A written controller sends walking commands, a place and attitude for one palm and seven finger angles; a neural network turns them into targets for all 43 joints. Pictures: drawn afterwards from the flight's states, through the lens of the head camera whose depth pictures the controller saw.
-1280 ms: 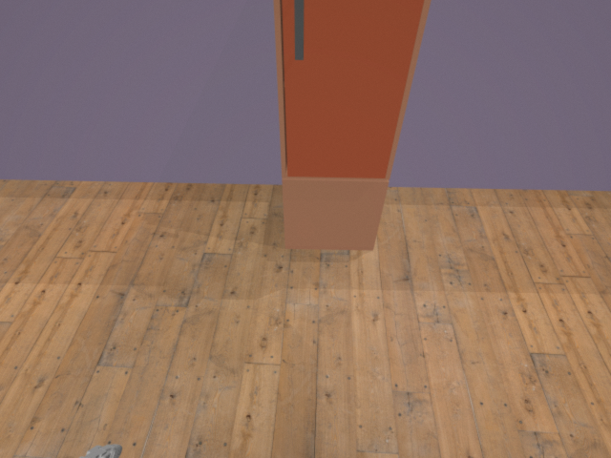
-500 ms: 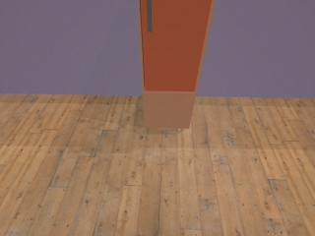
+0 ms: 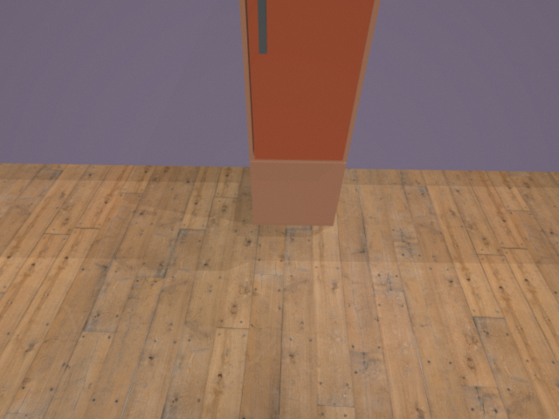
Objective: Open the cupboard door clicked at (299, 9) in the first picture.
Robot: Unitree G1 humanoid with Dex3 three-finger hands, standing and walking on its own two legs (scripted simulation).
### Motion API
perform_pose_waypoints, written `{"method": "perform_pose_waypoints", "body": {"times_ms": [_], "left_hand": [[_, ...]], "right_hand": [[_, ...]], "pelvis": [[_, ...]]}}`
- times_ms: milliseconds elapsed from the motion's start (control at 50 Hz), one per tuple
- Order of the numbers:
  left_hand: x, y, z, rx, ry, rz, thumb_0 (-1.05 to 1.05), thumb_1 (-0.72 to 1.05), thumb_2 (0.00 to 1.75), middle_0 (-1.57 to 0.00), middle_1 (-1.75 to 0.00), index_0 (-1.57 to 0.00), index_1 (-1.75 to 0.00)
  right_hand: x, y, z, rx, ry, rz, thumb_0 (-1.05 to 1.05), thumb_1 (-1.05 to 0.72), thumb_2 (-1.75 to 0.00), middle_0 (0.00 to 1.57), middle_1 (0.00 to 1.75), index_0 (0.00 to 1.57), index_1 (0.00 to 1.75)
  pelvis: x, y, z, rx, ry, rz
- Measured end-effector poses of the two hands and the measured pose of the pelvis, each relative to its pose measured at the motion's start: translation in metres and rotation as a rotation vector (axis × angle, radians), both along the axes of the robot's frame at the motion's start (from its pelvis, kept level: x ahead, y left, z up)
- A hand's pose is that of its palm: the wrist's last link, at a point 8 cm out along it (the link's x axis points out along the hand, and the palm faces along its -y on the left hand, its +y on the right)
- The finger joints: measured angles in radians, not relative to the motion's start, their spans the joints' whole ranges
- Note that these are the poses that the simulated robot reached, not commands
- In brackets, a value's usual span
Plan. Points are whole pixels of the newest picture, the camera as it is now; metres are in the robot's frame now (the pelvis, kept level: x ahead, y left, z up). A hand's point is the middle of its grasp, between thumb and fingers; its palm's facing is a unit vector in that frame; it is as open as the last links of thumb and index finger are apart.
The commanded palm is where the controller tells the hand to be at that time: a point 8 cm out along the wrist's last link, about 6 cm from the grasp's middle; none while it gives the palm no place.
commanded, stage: look at it before walking up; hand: left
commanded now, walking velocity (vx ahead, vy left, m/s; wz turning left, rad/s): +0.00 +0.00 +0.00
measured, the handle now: (262, 20) +1.03 +0.11 +0.15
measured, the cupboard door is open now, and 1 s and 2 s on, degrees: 0 0 0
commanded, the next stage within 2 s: walk to a spot facing it in 0.26 s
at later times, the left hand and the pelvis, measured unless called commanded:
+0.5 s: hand out of the picture +0.08 +0.25 -0.16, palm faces -0.03 -0.94 -0.34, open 7.4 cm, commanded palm none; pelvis +0.01 +0.00 +0.00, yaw -2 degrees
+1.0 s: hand out of the picture +0.04 +0.15 -0.16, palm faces -0.20 -0.96 -0.19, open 7.4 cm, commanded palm none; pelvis +0.03 -0.03 +0.00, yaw -18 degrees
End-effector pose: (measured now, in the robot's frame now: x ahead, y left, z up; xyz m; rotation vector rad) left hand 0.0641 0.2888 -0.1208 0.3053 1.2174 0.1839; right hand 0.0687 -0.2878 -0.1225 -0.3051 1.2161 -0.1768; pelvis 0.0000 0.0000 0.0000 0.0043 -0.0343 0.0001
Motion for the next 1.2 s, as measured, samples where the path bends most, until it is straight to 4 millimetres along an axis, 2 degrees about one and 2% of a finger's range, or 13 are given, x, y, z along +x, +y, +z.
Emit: {"method": "perform_pose_waypoints", "body": {"times_ms": [260,500,640,760,860,960,1060,1120,1200], "left_hand": [[0.006,0.005,0.002,0.006,0.0,-0.001,0.0,0.91,0.89,-0.2,-0.3,-0.2,-0.3],[0.008,0.003,-0.001,0.01,0.017,-0.003,0.0,0.91,0.89,-0.2,-0.3,-0.2,-0.3],[0.003,-0.023,-0.018,-0.028,0.072,-0.058,0.0,0.91,0.89,-0.2,-0.3,-0.2,-0.3],[-0.005,-0.058,-0.028,-0.054,0.069,-0.091,0.0,0.91,0.89,-0.2,-0.3,-0.2,-0.3],[-0.025,-0.08,-0.017,-0.089,0.128,-0.084,0.0,0.91,0.89,-0.2,-0.3,-0.2,-0.3],[-0.024,-0.089,-0.008,-0.112,0.198,-0.115,0.0,0.91,0.89,-0.21,-0.3,-0.2,-0.3],[0.0,-0.083,-0.009,-0.115,0.217,-0.138,0.0,0.91,0.89,-0.21,-0.3,-0.21,-0.3],[0.023,-0.075,-0.013,-0.115,0.216,-0.149,0.0,0.91,0.89,-0.21,-0.3,-0.2,-0.3],[0.062,-0.058,-0.023,-0.116,0.223,-0.172,0.0,0.91,0.89,-0.2,-0.3,-0.2,-0.3]], "right_hand": [[0.014,0.001,0.003,-0.005,-0.017,0.01,0.01,-0.91,-0.9,0.2,0.3,0.2,0.3],[0.015,0.004,0.0,-0.004,-0.035,-0.019,0.01,-0.91,-0.9,0.2,0.3,0.2,0.3],[-0.012,0.017,-0.018,0.054,-0.052,-0.114,0.0,-0.91,-0.9,0.2,0.3,0.2,0.3],[-0.043,0.012,-0.048,0.122,-0.012,-0.188,0.01,-0.91,-0.9,0.2,0.3,0.2,0.3],[-0.049,0.007,-0.033,0.14,0.0,-0.228,0.01,-0.91,-0.9,0.2,0.3,0.2,0.3],[-0.04,0.001,-0.016,0.124,-0.043,-0.291,0.01,-0.91,-0.9,0.2,0.3,0.2,0.3],[-0.019,0.002,-0.009,0.1,-0.063,-0.329,0.01,-0.91,-0.9,0.2,0.3,0.2,0.3],[0.005,0.007,-0.006,0.088,-0.082,-0.339,0.01,-0.91,-0.9,0.2,0.3,0.2,0.3],[0.05,0.019,0.0,0.069,-0.144,-0.346,0.01,-0.91,-0.9,0.2,0.3,0.2,0.3]], "pelvis": [[0.006,0.002,0.001,0.0,0.002,-0.001],[0.006,0.003,-0.001,0.002,0.005,-0.038],[-0.004,-0.003,-0.013,0.029,0.008,-0.124],[-0.005,-0.021,-0.029,0.02,0.001,-0.192],[0.004,-0.027,-0.012,0.012,0.018,-0.233],[0.023,-0.028,0.0,0.022,0.046,-0.286],[0.05,-0.023,0.002,0.012,0.059,-0.329],[0.071,-0.016,0.0,0.002,0.061,-0.354],[0.104,-0.003,-0.005,-0.008,0.058,-0.395]]}}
